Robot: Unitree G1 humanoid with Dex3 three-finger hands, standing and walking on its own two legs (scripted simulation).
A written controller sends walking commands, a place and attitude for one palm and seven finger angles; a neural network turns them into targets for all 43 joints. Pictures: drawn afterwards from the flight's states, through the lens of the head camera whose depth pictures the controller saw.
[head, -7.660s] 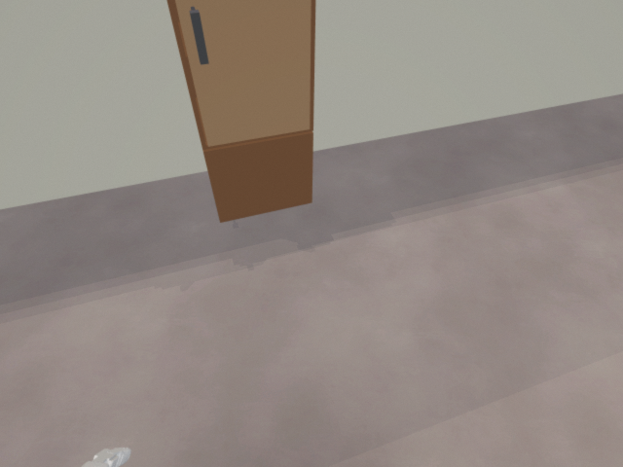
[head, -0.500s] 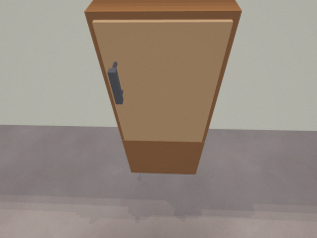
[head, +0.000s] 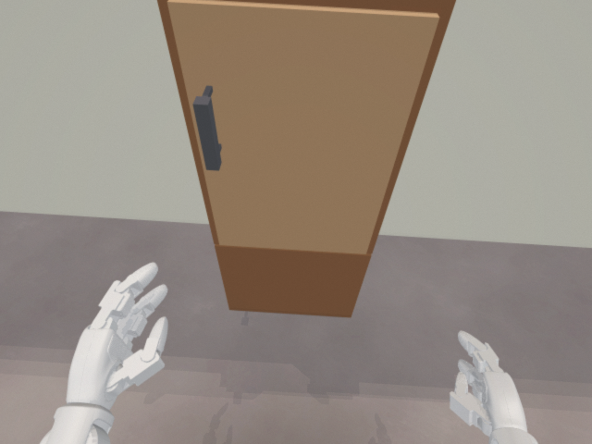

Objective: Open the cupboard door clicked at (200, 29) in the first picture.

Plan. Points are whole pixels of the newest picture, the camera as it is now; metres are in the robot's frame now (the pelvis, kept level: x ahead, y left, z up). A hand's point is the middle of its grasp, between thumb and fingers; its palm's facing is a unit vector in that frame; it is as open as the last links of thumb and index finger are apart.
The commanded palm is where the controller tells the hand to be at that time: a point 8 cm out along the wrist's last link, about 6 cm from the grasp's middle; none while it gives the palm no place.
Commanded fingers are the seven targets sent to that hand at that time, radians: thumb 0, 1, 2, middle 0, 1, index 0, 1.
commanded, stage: raise the hand with hooked fingers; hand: left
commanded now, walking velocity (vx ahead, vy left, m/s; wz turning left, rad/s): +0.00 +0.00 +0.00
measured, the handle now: (211, 128) +0.62 +0.19 +0.09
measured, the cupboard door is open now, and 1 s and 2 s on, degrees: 0 0 0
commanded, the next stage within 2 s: move the hooked fingers beside the handle in 1.78 s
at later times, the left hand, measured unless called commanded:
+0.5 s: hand (116, 358) +0.22 +0.23 +0.03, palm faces -0.03 -1.00 -0.02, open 10.9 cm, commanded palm +0.18 +0.29 +0.04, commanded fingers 0.00 -0.08 0.48 -0.27 -0.93 -0.27 -0.93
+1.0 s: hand (60, 310) +0.25 +0.29 +0.08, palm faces +0.03 -1.00 -0.04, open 13.6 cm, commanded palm +0.22 +0.34 +0.08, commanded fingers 0.00 -0.50 0.30 -0.30 -1.20 -0.30 -1.20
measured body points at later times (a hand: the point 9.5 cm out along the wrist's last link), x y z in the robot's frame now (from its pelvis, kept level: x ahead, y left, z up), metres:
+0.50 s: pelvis -0.03 +0.01 -0.02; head +0.02 +0.01 +0.43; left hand +0.21 +0.28 +0.04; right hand +0.11 -0.22 -0.11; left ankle -0.01 +0.12 -0.70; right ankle +0.01 -0.10 -0.70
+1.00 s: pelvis -0.01 +0.03 +0.00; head +0.02 +0.05 +0.45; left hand +0.25 +0.35 +0.08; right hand +0.18 -0.19 -0.06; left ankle -0.01 +0.12 -0.70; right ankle +0.01 -0.10 -0.70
